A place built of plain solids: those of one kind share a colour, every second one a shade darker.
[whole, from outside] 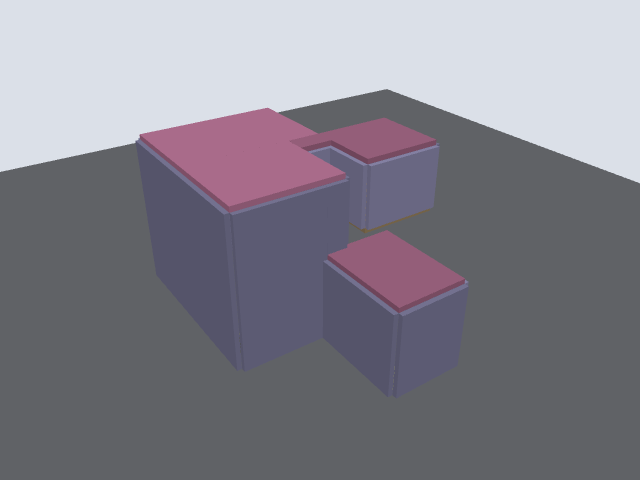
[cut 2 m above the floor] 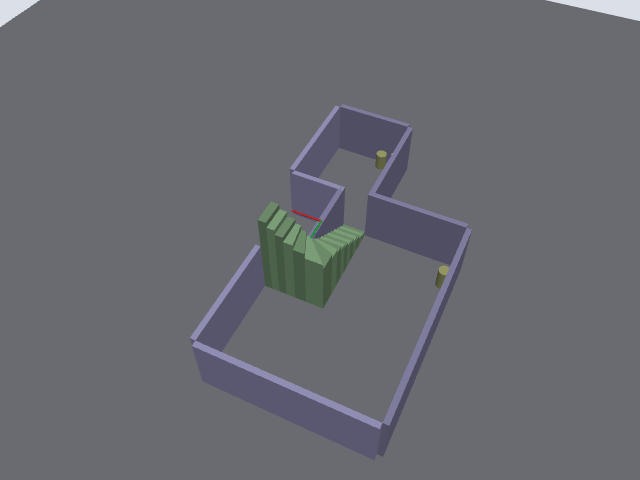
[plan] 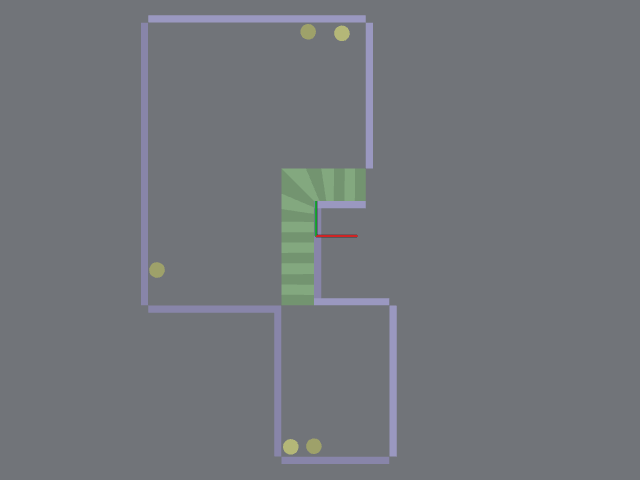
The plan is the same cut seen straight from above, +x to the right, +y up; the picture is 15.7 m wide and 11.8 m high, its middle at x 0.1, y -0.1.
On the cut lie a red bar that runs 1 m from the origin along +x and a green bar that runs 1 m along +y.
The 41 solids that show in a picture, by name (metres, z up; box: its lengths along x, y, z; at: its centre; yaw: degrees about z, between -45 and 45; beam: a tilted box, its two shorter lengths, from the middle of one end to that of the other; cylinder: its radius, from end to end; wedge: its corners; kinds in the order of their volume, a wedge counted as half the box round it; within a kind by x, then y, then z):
{
 "wall_1": {"box": [0.18, 6.95, 5.82], "at": [-4.21, 1.77, 2.86]},
 "wall_2": {"box": [3.28, 0.18, 5.82], "at": [-2.49, -1.8, 2.86]},
 "wall_3": {"box": [5.35, 0.18, 5.82], "at": [-1.45, 5.33, 2.86]},
 "wall_4": {"box": [0.18, 3.72, 3.21], "at": [-0.94, -3.57, 1.55]},
 "wall_5": {"box": [0.8, 0.18, 2.61], "at": [-0.45, -1.8, 4.46]},
 "wall_6": {"box": [0.18, 2.56, 5.82], "at": [0.04, -0.43, 2.86]},
 "wall_7": {"box": [2.65, 0.18, 3.21], "at": [0.48, -5.51, 1.55]},
 "wall_8": {"box": [1.27, 0.18, 5.82], "at": [0.59, 0.77, 2.86]},
 "wall_9": {"box": [1.85, 0.18, 3.21], "at": [0.88, -1.62, 1.55]},
 "wall_10": {"box": [0.18, 2.07, 2.39], "at": [1.13, -0.18, 4.57]},
 "wall_11": {"box": [0.18, 3.59, 5.82], "at": [1.31, 3.45, 2.86]},
 "wall_12": {"box": [0.18, 3.72, 3.21], "at": [1.9, -3.57, 1.55]},
 "wall_13": {"box": [3.08, 0.18, 2.39], "at": [2.76, -1.3, 4.57]},
 "roof_1": {"box": [4.08, 3.36, 0.2], "at": [-2.09, -0.03, 5.87]},
 "roof_2": {"box": [5.35, 3.59, 0.2], "at": [-1.45, 3.45, 5.87]},
 "roof_3": {"box": [2.65, 3.72, 0.19], "at": [0.48, -3.57, 3.25]},
 "roof_4": {"box": [1.27, 0.8, 0.2], "at": [0.59, 1.26, 5.87]},
 "roof_5": {"box": [3.08, 2.87, 0.2], "at": [2.76, 0.22, 5.87]},
 "tread_1": {"wedge": [[-0.85, -1.7, -0.05], [-0.85, -1.7, 0.18], [-0.85, -1.44, -0.05], [-0.85, -1.44, 0.18], [-0.05, -1.7, -0.05], [-0.05, -1.7, 0.18], [-0.05, -1.45, -0.05], [-0.05, -1.45, 0.18]]},
 "tread_2": {"wedge": [[-0.85, -1.45, -0.05], [-0.85, -1.45, 0.36], [-0.85, -1.19, -0.05], [-0.85, -1.19, 0.36], [-0.05, -1.45, -0.05], [-0.05, -1.45, 0.36], [-0.05, -1.2, -0.05], [-0.05, -1.2, 0.36]]},
 "tread_3": {"wedge": [[-0.85, -1.19, -0.05], [-0.85, -1.19, 0.54], [-0.85, -0.94, -0.05], [-0.85, -0.94, 0.54], [-0.05, -1.2, -0.05], [-0.05, -1.2, 0.55], [-0.05, -0.93, -0.05], [-0.05, -0.93, 0.54]]},
 "tread_4": {"wedge": [[-0.85, -0.94, -0.05], [-0.85, -0.94, 0.74], [-0.85, -0.67, -0.05], [-0.85, -0.67, 0.74], [-0.05, -0.94, -0.05], [-0.05, -0.94, 0.74], [-0.05, -0.67, -0.05], [-0.05, -0.67, 0.73]]},
 "tread_5": {"wedge": [[-0.85, -0.67, -0.05], [-0.85, -0.67, 0.92], [-0.85, -0.41, -0.05], [-0.85, -0.41, 0.92], [-0.05, -0.67, -0.05], [-0.05, -0.67, 0.92], [-0.05, -0.41, -0.05], [-0.05, -0.41, 0.92]]},
 "tread_6": {"wedge": [[-0.85, -0.42, -0.05], [-0.85, -0.42, 1.11], [-0.85, -0.16, -0.05], [-0.85, -0.16, 1.11], [-0.05, -0.42, -0.05], [-0.05, -0.42, 1.1], [-0.05, -0.16, -0.05], [-0.05, -0.16, 1.1]]},
 "tread_7": {"wedge": [[-0.85, -0.16, -0.05], [-0.85, -0.16, 1.29], [-0.85, 0.1, -0.05], [-0.85, 0.1, 1.29], [-0.05, -0.16, -0.05], [-0.05, -0.16, 1.29], [-0.05, 0.09, -0.05], [-0.05, 0.09, 1.28]]},
 "tread_8": {"wedge": [[-0.85, 0.09, -0.05], [-0.85, 0.09, 1.47], [-0.85, 0.35, -0.05], [-0.85, 0.35, 1.47], [-0.05, 0.09, -0.05], [-0.05, 0.09, 1.47], [-0.05, 0.35, -0.05], [-0.05, 0.35, 1.47]]},
 "tread_9": {"wedge": [[-0.85, 0.35, -0.05], [-0.85, 0.35, 1.66], [-0.85, 0.66, -0.05], [-0.85, 0.66, 1.66], [-0.05, 0.34, -0.05], [-0.05, 0.34, 1.66], [-0.05, 0.54, -0.05], [-0.05, 0.54, 1.65]]},
 "tread_10": {"wedge": [[-0.85, 0.66, -0.05], [-0.85, 0.66, 1.84], [-0.85, 1.04, -0.05], [-0.85, 1.04, 1.84], [-0.05, 0.54, -0.05], [-0.05, 0.54, 1.85], [-0.05, 0.71, -0.05], [-0.05, 0.71, 1.84]]},
 "tread_11": {"wedge": [[-0.85, 1.04, -0.05], [-0.85, 1.04, 2.04], [-0.85, 1.66, -0.05], [-0.85, 1.66, 2.03], [-0.05, 0.7, -0.05], [-0.05, 0.7, 2.04], [-0.05, 0.86, -0.05], [-0.05, 0.86, 2.04]]},
 "tread_12": {"wedge": [[-0.85, 1.66, -0.05], [-0.85, 1.66, 2.22], [-0.24, 1.66, -0.05], [-0.24, 1.66, 2.22], [-0.05, 0.86, -0.05], [-0.05, 0.86, 2.23], [0.09, 0.86, -0.05], [0.09, 0.86, 2.22]]},
 "tread_13": {"wedge": [[-0.25, 1.66, -0.05], [-0.25, 1.66, 2.41], [0.09, 0.86, -0.05], [0.09, 0.86, 2.41], [0.13, 1.66, -0.05], [0.13, 1.66, 2.41], [0.26, 0.86, -0.05], [0.26, 0.86, 2.41]]},
 "tread_14": {"wedge": [[0.13, 1.66, -0.05], [0.13, 1.66, 2.61], [0.25, 0.86, -0.05], [0.25, 0.86, 2.61], [0.44, 0.86, -0.05], [0.44, 0.86, 2.6], [0.45, 1.66, -0.05], [0.45, 1.66, 2.61]]},
 "tread_15": {"wedge": [[0.44, 0.86, -0.05], [0.44, 0.86, 2.8], [0.44, 1.66, -0.05], [0.44, 1.66, 2.8], [0.71, 0.86, -0.05], [0.71, 0.86, 2.79], [0.71, 1.66, -0.05], [0.71, 1.66, 2.8]]},
 "tread_16": {"wedge": [[0.7, 0.86, -0.05], [0.7, 0.86, 2.99], [0.71, 1.66, -0.05], [0.71, 1.66, 2.99], [0.96, 0.86, -0.05], [0.96, 0.86, 2.99], [0.96, 1.66, -0.05], [0.96, 1.66, 2.98]]},
 "tread_17": {"wedge": [[0.96, 0.86, -0.05], [0.96, 0.86, 3.19], [0.96, 1.66, -0.05], [0.96, 1.66, 3.19], [1.23, 0.86, -0.05], [1.23, 0.86, 3.19], [1.23, 1.66, -0.05], [1.23, 1.66, 3.18]]},
 "floor_1": {"box": [3.08, 2.87, 0.22], "at": [2.76, 0.22, 3.27]},
 "bin_1": {"cylinder": 0.19, "from": [-3.91, -0.84, 0.0], "to": [-3.91, -0.84, 0.75]},
 "bin_2": {"cylinder": 0.19, "from": [-0.62, -5.18, 0.0], "to": [-0.62, -5.18, 0.75]},
 "bin_3": {"cylinder": 0.19, "from": [-0.19, 5.02, 0.0], "to": [-0.19, 5.02, 0.62]},
 "bin_4": {"cylinder": 0.19, "from": [-0.05, -5.17, 0.0], "to": [-0.05, -5.17, 0.62]},
 "bin_5": {"cylinder": 0.19, "from": [0.64, 4.98, 0.0], "to": [0.64, 4.98, 0.62]}
}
